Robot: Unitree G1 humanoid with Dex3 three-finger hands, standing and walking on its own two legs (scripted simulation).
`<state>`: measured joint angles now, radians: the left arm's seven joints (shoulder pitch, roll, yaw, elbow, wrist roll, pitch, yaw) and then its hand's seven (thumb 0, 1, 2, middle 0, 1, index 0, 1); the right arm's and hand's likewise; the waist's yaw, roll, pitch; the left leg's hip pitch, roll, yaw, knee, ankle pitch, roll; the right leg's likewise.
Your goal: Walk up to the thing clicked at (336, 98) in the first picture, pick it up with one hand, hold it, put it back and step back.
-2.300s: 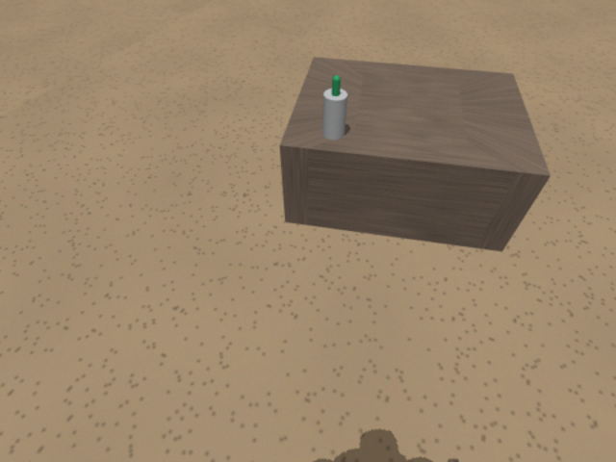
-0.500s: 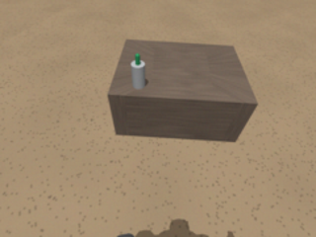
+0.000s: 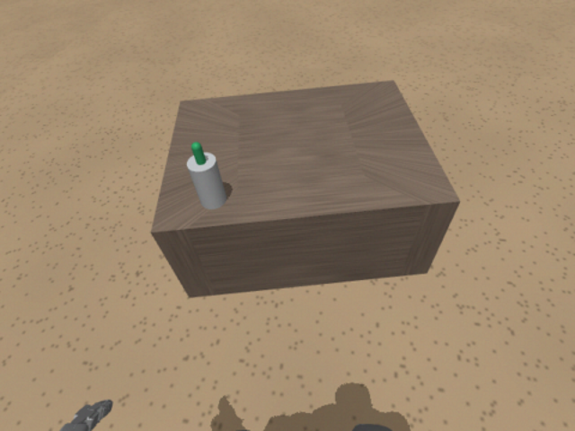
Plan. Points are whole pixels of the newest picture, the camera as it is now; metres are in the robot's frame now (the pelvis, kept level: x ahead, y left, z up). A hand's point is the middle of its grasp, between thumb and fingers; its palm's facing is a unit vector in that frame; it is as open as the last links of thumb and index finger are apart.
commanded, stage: walk up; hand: left
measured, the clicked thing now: (205, 173) +0.83 +0.26 -0.22
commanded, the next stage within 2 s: none
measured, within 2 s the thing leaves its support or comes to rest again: neither
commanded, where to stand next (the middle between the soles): +0.43 +0.04 m, yaw +1 degrees
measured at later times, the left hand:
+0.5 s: hand (103, 388) +0.23 +0.34 -0.14, palm faces -0.05 -0.94 -0.34, open 7.4 cm
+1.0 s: hand (138, 287) +0.40 +0.31 -0.12, palm faces -0.01 -0.91 -0.41, open 7.4 cm
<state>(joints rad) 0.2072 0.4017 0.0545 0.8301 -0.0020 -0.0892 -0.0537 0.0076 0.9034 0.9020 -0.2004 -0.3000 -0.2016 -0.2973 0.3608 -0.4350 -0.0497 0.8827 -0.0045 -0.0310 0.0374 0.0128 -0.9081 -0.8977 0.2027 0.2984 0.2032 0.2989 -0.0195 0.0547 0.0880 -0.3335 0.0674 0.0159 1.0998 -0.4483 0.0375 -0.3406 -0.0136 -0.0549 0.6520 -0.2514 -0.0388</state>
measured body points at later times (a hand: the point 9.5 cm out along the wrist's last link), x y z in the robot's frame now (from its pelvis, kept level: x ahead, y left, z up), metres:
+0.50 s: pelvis +0.18 +0.06 +0.01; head +0.20 +0.09 +0.46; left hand +0.23 +0.38 -0.12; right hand +0.25 -0.27 -0.07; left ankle +0.22 +0.16 -0.72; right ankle +0.21 -0.09 -0.66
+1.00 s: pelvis +0.34 +0.04 +0.01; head +0.37 +0.03 +0.45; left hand +0.40 +0.36 -0.09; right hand +0.42 -0.28 -0.11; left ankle +0.42 +0.18 -0.70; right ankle +0.36 -0.09 -0.72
